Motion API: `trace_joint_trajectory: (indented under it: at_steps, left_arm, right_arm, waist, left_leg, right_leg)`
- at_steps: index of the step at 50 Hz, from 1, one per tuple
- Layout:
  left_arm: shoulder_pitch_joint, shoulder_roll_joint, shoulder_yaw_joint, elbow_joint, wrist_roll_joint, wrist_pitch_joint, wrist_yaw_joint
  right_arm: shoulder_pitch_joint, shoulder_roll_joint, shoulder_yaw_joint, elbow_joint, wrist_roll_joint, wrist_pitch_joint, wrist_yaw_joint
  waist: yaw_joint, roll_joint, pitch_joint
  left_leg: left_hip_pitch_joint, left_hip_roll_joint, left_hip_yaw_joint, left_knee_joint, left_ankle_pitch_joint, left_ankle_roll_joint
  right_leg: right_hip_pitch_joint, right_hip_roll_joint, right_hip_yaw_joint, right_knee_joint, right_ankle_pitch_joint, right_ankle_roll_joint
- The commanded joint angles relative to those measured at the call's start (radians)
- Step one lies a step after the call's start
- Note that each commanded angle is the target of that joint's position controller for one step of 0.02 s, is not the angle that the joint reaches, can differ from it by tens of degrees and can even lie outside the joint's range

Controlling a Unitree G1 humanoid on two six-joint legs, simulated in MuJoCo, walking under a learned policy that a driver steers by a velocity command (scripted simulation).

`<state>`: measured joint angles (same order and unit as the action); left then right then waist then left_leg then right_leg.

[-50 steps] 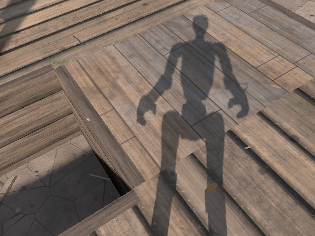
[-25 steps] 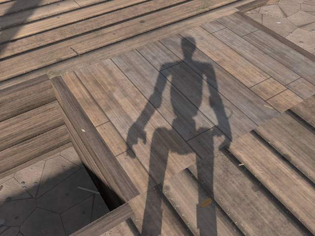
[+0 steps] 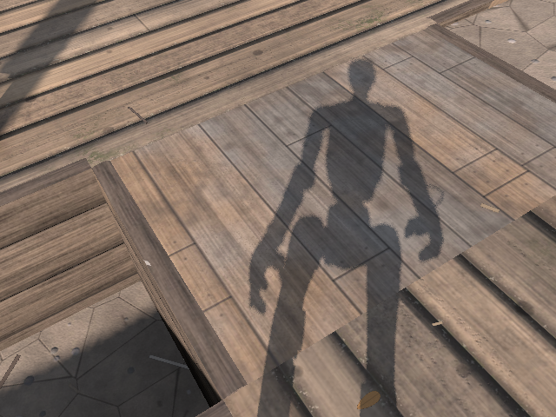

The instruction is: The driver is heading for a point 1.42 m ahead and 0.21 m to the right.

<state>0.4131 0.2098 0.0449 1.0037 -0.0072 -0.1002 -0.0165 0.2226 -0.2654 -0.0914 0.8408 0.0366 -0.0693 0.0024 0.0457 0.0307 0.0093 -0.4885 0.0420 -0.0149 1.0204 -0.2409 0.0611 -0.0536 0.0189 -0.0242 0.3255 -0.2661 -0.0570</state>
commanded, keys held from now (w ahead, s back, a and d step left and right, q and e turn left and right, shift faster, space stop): w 0.54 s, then w+e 0.46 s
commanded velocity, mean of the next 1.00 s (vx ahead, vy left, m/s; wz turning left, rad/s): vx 0.48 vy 0.00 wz -0.15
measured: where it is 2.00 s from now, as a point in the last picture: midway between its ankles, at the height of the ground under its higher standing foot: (386, 230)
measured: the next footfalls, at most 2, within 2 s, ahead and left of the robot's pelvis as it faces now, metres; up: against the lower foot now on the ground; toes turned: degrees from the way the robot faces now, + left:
left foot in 0.32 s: +0.37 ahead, +0.14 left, +0.00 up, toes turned +0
right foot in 0.86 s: +0.67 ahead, -0.12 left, +0.00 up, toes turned -9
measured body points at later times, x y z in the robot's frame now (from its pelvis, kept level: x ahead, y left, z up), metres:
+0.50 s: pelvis +0.28 +0.05 -0.01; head +0.30 +0.06 +0.44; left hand +0.36 +0.32 -0.14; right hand +0.35 -0.22 -0.13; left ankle +0.32 +0.13 -0.75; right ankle +0.24 -0.10 -0.66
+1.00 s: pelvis +0.57 -0.04 -0.01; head +0.61 -0.06 +0.43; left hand +0.75 +0.21 -0.13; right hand +0.62 -0.32 -0.14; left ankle +0.51 +0.13 -0.65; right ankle +0.63 -0.11 -0.75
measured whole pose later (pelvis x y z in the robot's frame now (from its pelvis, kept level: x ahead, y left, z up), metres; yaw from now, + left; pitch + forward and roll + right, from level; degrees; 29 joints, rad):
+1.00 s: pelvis +0.57 -0.04 -0.01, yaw -12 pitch +1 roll +1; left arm 0.19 0.29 0.05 0.83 -0.01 -0.05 -0.04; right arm 0.22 -0.28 0.00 0.85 0.00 -0.13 0.02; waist 0.00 0.01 0.05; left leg -0.42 0.03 -0.03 1.19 -0.35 0.01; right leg -0.36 0.09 0.01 0.49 -0.15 -0.10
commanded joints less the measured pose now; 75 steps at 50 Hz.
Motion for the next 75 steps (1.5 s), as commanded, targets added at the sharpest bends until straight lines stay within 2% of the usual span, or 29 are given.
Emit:
trace_joint_trajectory:
  at_steps: [1, 11, 13, 15, 16, 17, 18, 19, 21, 23, 26, 33, 38, 40, 43, 44, 45, 46, 47, 49, 54, 60, 63, 68, 69, 70, 71, 73, 75]
  left_arm:
    - [0.051, 0.144, 0.016, -0.026, 0.006, -0.004, 0.011]
    - [0.088, 0.156, 0.015, 0.015, -0.011, 0.007, 0.047]
    - [0.072, 0.182, 0.026, 0.013, -0.008, 0.015, 0.046]
    - [0.025, 0.190, 0.030, 0.002, 0.000, 0.036, 0.043]
    - [0.011, 0.175, 0.021, -0.015, 0.010, 0.040, 0.045]
    - [0.166, 0.019, -0.024, -0.025, 0.015, 0.030, 0.031]
    - [0.136, 0.080, -0.011, -0.007, 0.001, 0.003, 0.011]
    - [0.014, 0.172, 0.019, -0.052, -0.039, -0.016, 0.002]
    - [-0.115, 0.164, 0.024, -0.087, -0.040, -0.029, 0.008]
    - [-0.082, 0.121, 0.024, -0.083, -0.030, -0.012, 0.012]
    - [-0.139, 0.108, 0.022, -0.120, -0.024, 0.020, 0.021]
    - [-0.410, 0.100, 0.003, -0.216, -0.015, 0.018, 0.002]
    - [-0.537, 0.122, 0.003, -0.288, -0.021, 0.032, -0.026]
    - [-0.491, 0.137, 0.007, -0.286, -0.017, 0.028, -0.041]
    - [-0.124, 0.267, 0.078, -0.187, -0.021, 0.031, -0.030]
    - [0.009, 0.403, 0.107, -0.178, -0.015, 0.038, -0.012]
    - [-0.013, 0.367, 0.086, -0.186, -0.013, 0.045, -0.016]
    - [-0.033, 0.281, 0.063, -0.182, -0.010, 0.049, -0.017]
    - [-0.091, 0.244, 0.053, -0.201, -0.007, 0.046, -0.014]
    - [-0.222, 0.197, 0.035, -0.249, 0.005, 0.026, -0.021]
    - [-0.208, 0.230, 0.040, -0.235, -0.018, 0.037, 0.005]
    - [-0.067, 0.225, 0.031, -0.183, 0.003, 0.033, 0.031]
    - [-0.033, 0.218, 0.026, -0.156, 0.007, 0.035, 0.039]
    - [-0.035, 0.224, 0.027, -0.164, 0.009, 0.059, 0.037]
    - [-0.063, 0.202, 0.014, -0.188, 0.019, 0.058, 0.038]
    - [0.024, 0.148, -0.003, -0.198, 0.007, 0.045, 0.032]
    - [0.012, 0.160, -0.011, -0.202, 0.005, 0.025, 0.024]
    - [-0.142, 0.214, 0.004, -0.232, -0.015, 0.013, 0.013]
    - [-0.150, 0.203, 0.011, -0.226, 0.007, 0.010, 0.007]
  right_arm:
    - [-0.121, -0.021, -0.003, -0.096, -0.015, -0.012, 0.010]
    - [-0.383, -0.020, 0.013, -0.208, 0.008, -0.023, 0.044]
    - [-0.331, -0.057, 0.000, -0.199, -0.006, -0.021, 0.044]
    - [-0.082, -0.120, -0.033, -0.125, -0.008, -0.011, 0.031]
    - [0.126, -0.165, -0.049, -0.070, -0.011, -0.003, 0.018]
    - [0.227, -0.246, -0.058, -0.034, -0.025, -0.005, 0.014]
    - [0.208, -0.157, -0.030, -0.029, -0.015, 0.000, 0.012]
    - [0.109, -0.117, -0.013, -0.032, -0.015, -0.004, 0.008]
    - [-0.029, -0.069, 0.004, -0.040, -0.035, -0.013, 0.015]
    - [-0.056, -0.032, 0.017, -0.026, -0.046, -0.023, 0.024]
    - [-0.029, -0.079, 0.013, -0.004, -0.038, -0.037, 0.025]
    - [0.091, -0.129, 0.019, 0.045, -0.041, -0.054, 0.001]
    - [0.168, -0.128, 0.024, 0.096, -0.037, -0.033, -0.003]
    - [0.119, -0.141, 0.024, 0.085, -0.040, -0.014, -0.009]
    - [0.083, -0.158, 0.029, 0.049, -0.056, 0.016, -0.027]
    - [0.147, -0.108, 0.057, -0.014, -0.070, -0.007, -0.022]
    - [0.184, -0.025, 0.089, -0.014, -0.065, -0.043, 0.001]
    - [0.106, -0.118, 0.070, -0.025, -0.024, -0.076, 0.024]
    - [0.040, -0.135, 0.070, -0.044, -0.008, -0.095, 0.031]
    - [0.006, -0.157, 0.052, -0.049, -0.043, -0.087, 0.013]
    - [-0.020, -0.104, 0.061, -0.080, -0.058, -0.031, 0.009]
    - [-0.242, -0.105, 0.064, -0.131, -0.033, -0.050, 0.007]
    - [-0.282, -0.127, 0.056, -0.151, -0.032, -0.062, 0.020]
    - [-0.100, -0.178, 0.020, -0.110, -0.035, -0.071, 0.021]
    - [0.065, -0.212, 0.008, -0.084, -0.048, -0.071, 0.018]
    - [0.217, -0.292, -0.023, -0.039, -0.048, -0.056, 0.016]
    - [0.228, -0.225, -0.005, -0.022, -0.021, -0.054, 0.024]
    - [0.096, -0.150, 0.018, -0.051, -0.023, -0.051, 0.023]
    - [0.035, -0.121, 0.031, -0.062, -0.045, -0.053, 0.027]
  waist:
    - [0.011, -0.111, 0.077]
    - [0.012, -0.124, 0.151]
    - [-0.035, -0.142, 0.073]
    - [-0.170, -0.163, -0.080]
    - [-0.248, -0.129, -0.210]
    - [-0.159, 0.174, -0.383]
    - [-0.172, 0.199, -0.426]
    - [-0.147, 0.149, -0.222]
    - [-0.085, 0.019, -0.047]
    - [-0.028, 0.061, -0.036]
    - [-0.017, 0.036, 0.017]
    - [-0.097, 0.011, 0.068]
    - [-0.114, 0.004, 0.104]
    - [-0.077, 0.039, 0.086]
    - [0.094, 0.018, -0.142]
    - [0.066, -0.226, -0.252]
    - [0.020, -0.345, -0.401]
    - [0.049, -0.247, -0.302]
    - [0.036, -0.162, -0.182]
    - [-0.035, -0.020, -0.095]
    - [-0.070, -0.088, -0.044]
    - [0.050, -0.087, 0.013]
    - [0.038, -0.088, 0.042]
    - [-0.072, -0.115, -0.056]
    - [-0.148, -0.084, -0.186]
    - [-0.150, 0.151, -0.313]
    - [-0.147, 0.219, -0.288]
    - [-0.115, 0.000, -0.036]
    - [-0.062, -0.010, 0.011]
  left_leg:
    - [-0.290, 0.047, 0.001, -0.066, 0.110, -0.029]
    - [-0.134, -0.009, 0.028, -0.493, 0.320, -0.006]
    - [-0.026, -0.049, 0.051, -0.497, 0.236, 0.028]
    - [0.282, -0.095, 0.075, -0.511, 0.216, 0.084]
    - [0.625, 0.017, -0.046, -0.473, 0.222, 0.130]
    - [0.993, 0.313, -0.546, -0.539, 0.044, 0.302]
    - [0.951, 0.338, -0.778, -0.703, -0.109, 0.307]
    - [0.783, 0.296, -0.630, -0.741, -0.155, 0.248]
    - [0.465, 0.216, -0.383, -0.812, -0.012, 0.199]
    - [0.334, 0.167, -0.280, -0.873, 0.043, 0.184]
    - [0.256, 0.163, -0.215, -0.937, 0.055, 0.198]
    - [0.294, 0.130, 0.004, -0.968, 0.170, 0.130]
    - [0.570, 0.223, 0.034, -0.917, 0.212, 0.106]
    - [0.615, 0.218, 0.085, -0.830, 0.442, 0.070]
    - [0.472, 0.129, 0.162, -0.329, 0.771, -0.002]
    - [0.078, 0.009, 0.178, 0.093, 0.356, -0.065]
    - [-0.178, -0.137, 0.005, 0.329, -0.294, -0.094]
    - [-0.292, -0.072, -0.083, 0.380, -0.258, -0.055]
    - [-0.320, -0.024, -0.067, 0.343, -0.175, -0.030]
    - [-0.178, 0.056, -0.061, 0.185, -0.061, -0.039]
    - [-0.062, 0.024, 0.003, -0.095, 0.007, -0.120]
    - [-0.035, -0.015, -0.029, -0.477, 0.379, -0.102]
    - [-0.046, -0.016, -0.056, -0.539, 0.345, -0.068]
    - [0.232, -0.049, 0.012, -0.602, 0.205, 0.030]
    - [0.489, 0.061, -0.110, -0.546, 0.242, 0.096]
    - [0.831, 0.244, -0.476, -0.583, 0.066, 0.253]
    - [0.858, 0.328, -0.701, -0.719, -0.121, 0.258]
    - [0.587, 0.287, -0.537, -0.775, -0.182, 0.187]
    - [0.418, 0.224, -0.385, -0.814, 0.031, 0.172]
  right_leg:
    - [0.139, -0.244, 0.219, -0.169, 0.382, -0.112]
    - [0.114, -0.259, 0.078, -0.201, 0.502, -0.096]
    - [0.183, -0.274, 0.061, -0.091, 0.772, -0.074]
    - [0.155, -0.235, 0.034, 0.199, 1.036, -0.044]
    - [-0.067, -0.197, 0.034, 0.463, 0.819, -0.019]
    - [-0.466, 0.005, 0.024, 0.886, 0.038, 0.046]
    - [-0.561, 0.020, 0.161, 1.023, -0.297, 0.026]
    - [-0.642, -0.037, 0.155, 1.050, -0.239, 0.017]
    - [-0.596, -0.118, 0.100, 0.938, -0.087, 0.014]
    - [-0.496, -0.160, 0.101, 0.867, -0.019, 0.018]
    - [-0.547, -0.182, 0.089, 0.769, 0.050, 0.037]
    - [-0.562, -0.131, 0.019, 0.380, 0.424, 0.039]
    - [-0.663, -0.105, 0.057, 0.274, 0.313, -0.014]
    - [-0.597, -0.084, 0.033, 0.232, 0.222, -0.035]
    - [-0.069, 0.017, -0.018, 0.243, 0.192, -0.093]
    - [0.278, -0.230, 0.427, 0.207, 0.108, -0.235]
    - [0.460, -0.364, 0.867, -0.022, -0.022, -0.361]
    - [0.404, -0.327, 0.768, -0.052, -0.088, -0.307]
    - [0.270, -0.282, 0.613, -0.036, -0.032, -0.268]
    - [0.005, -0.219, 0.426, -0.061, 0.267, -0.232]
    - [-0.176, -0.131, 0.282, -0.102, 0.466, -0.243]
    - [-0.125, -0.137, 0.316, -0.118, 0.215, -0.172]
    - [-0.028, -0.179, 0.355, -0.065, 0.252, -0.154]
    - [0.055, -0.147, 0.331, 0.186, 0.708, -0.112]
    - [-0.079, -0.097, 0.294, 0.402, 0.608, -0.084]
    - [-0.432, 0.056, 0.179, 0.759, 0.278, 0.006]
    - [-0.602, 0.076, 0.197, 0.883, -0.307, 0.014]
    - [-0.678, -0.029, 0.176, 0.915, -0.179, 0.005]
    - [-0.614, -0.090, 0.145, 0.809, -0.073, 0.016]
